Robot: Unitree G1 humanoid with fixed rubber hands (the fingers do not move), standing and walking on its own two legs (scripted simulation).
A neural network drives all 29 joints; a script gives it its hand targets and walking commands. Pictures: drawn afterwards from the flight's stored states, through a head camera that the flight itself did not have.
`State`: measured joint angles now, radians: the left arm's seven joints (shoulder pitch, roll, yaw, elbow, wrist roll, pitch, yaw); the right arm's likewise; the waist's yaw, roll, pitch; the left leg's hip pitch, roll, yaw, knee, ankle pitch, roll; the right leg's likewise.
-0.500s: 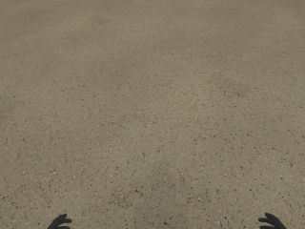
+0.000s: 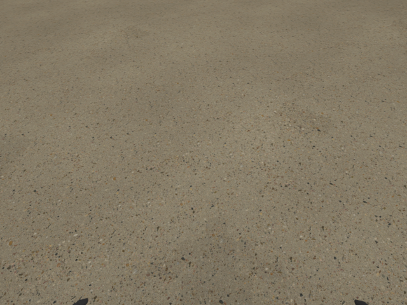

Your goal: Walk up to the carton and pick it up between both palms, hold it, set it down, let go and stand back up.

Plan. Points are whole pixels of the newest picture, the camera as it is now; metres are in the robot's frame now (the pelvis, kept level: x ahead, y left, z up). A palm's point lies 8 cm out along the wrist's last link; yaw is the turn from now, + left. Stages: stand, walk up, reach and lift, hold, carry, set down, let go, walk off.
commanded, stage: stand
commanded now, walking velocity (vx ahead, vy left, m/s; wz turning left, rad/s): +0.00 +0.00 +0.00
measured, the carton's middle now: out of the picture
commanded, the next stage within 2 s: walk up in 1.68 s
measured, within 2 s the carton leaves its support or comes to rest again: neither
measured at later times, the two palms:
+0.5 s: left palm out of the picture +0.10 +0.31 -0.10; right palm out of the picture +0.10 -0.31 -0.10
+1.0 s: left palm out of the picture +0.11 +0.31 -0.10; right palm out of the picture +0.11 -0.31 -0.10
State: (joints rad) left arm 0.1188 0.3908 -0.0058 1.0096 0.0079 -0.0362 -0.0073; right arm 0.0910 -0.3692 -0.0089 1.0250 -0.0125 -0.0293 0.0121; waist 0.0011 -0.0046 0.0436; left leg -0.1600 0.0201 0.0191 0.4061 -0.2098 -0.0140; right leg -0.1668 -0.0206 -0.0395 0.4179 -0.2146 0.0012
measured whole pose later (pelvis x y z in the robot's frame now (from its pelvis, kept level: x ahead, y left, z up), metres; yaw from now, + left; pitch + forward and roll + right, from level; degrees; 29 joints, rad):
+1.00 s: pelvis +0.01 +0.00 +0.00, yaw -1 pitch -2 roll +0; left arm 0.09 0.40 0.00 1.07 0.01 -0.02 0.00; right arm 0.08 -0.38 -0.01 1.07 -0.02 -0.02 0.00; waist 0.01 0.00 0.05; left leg -0.10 0.03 0.03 0.32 -0.19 -0.02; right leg -0.11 -0.02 -0.03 0.33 -0.19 0.00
